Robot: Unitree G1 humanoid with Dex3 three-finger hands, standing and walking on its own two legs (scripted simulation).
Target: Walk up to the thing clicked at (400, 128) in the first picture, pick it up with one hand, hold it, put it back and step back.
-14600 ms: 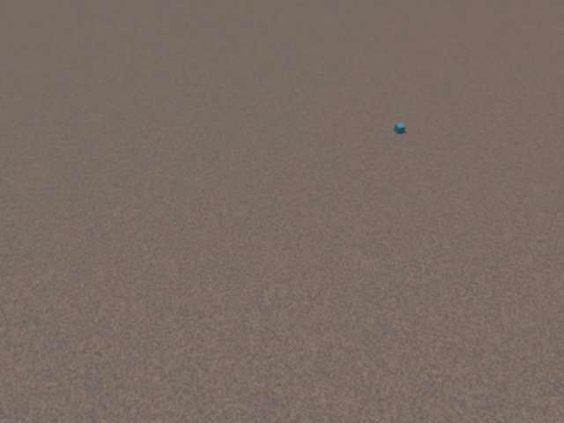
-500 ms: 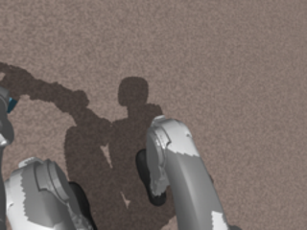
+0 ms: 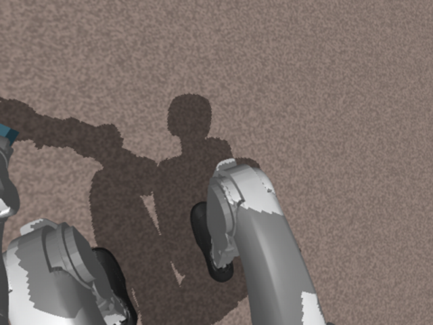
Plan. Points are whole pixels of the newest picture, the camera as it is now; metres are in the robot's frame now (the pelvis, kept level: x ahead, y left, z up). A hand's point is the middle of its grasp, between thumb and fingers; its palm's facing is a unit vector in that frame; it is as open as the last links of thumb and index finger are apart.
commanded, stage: rest palm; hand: left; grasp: from above
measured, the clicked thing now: out of the picture +0.49 +0.29 -0.30
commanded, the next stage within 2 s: close in 1.40 s
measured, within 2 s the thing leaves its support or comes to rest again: neither
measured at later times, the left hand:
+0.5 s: hand out of the picture +0.47 +0.28 -0.24, palm faces -0.27 -0.36 -0.89, open 13.6 cm
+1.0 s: hand out of the picture +0.48 +0.28 -0.26, palm faces -0.26 -0.35 -0.90, open 13.2 cm
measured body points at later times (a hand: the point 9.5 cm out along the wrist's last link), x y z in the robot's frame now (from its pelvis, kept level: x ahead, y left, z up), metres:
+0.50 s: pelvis +0.00 +0.00 +0.00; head +0.31 +0.07 +0.32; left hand +0.48 +0.29 -0.19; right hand -0.03 -0.24 -0.06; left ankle +0.07 +0.14 -0.29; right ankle +0.11 -0.11 -0.29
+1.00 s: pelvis +0.00 +0.01 -0.01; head +0.32 +0.08 +0.30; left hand +0.49 +0.30 -0.21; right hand -0.03 -0.22 -0.06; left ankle +0.07 +0.14 -0.29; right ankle +0.11 -0.11 -0.29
